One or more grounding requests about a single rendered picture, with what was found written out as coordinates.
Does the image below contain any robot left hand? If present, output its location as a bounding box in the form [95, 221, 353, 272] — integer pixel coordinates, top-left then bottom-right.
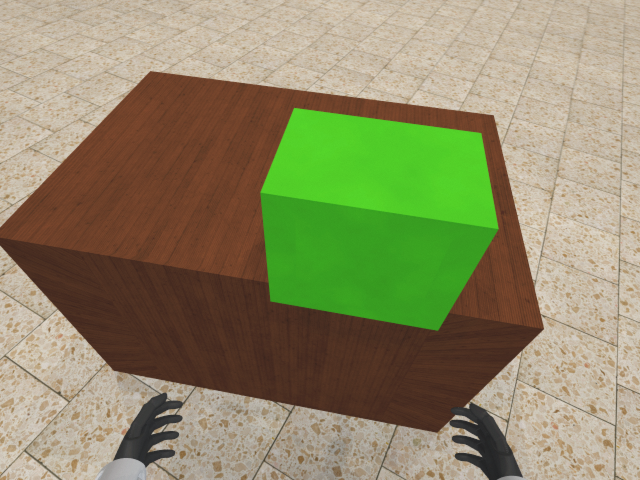
[113, 393, 183, 467]

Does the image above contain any carton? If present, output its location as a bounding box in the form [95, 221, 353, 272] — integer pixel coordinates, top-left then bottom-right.
[260, 108, 499, 331]

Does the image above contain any robot right hand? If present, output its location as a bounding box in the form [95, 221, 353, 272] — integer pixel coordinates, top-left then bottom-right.
[449, 403, 523, 480]

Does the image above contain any pedestal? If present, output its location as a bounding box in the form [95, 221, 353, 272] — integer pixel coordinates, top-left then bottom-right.
[0, 71, 544, 433]

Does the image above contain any robot left forearm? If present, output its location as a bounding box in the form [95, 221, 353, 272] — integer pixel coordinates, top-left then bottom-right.
[95, 458, 146, 480]

